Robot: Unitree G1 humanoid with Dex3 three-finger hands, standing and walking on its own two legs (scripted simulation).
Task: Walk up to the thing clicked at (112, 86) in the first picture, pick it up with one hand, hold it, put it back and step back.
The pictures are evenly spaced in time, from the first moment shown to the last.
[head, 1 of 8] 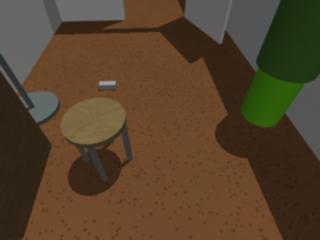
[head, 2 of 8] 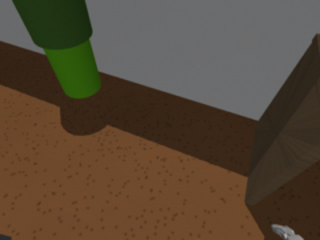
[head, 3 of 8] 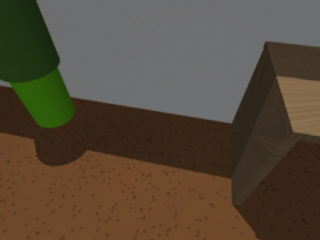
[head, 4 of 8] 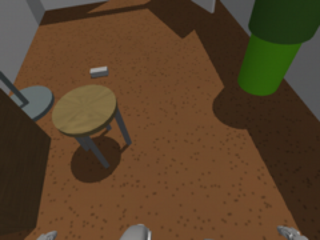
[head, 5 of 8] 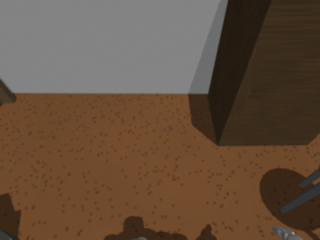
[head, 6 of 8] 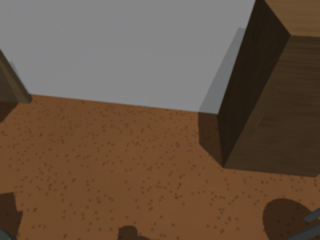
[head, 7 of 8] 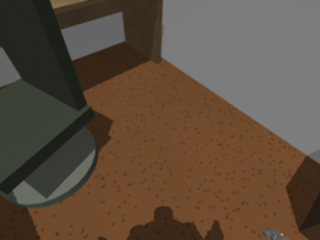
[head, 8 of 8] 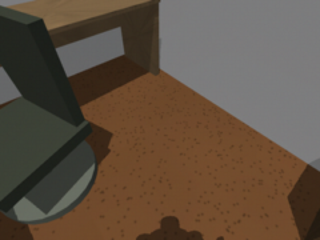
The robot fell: no
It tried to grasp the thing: no
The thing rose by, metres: 0.00
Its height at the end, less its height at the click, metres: +0.00
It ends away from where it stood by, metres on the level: 0.00
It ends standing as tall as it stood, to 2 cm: yes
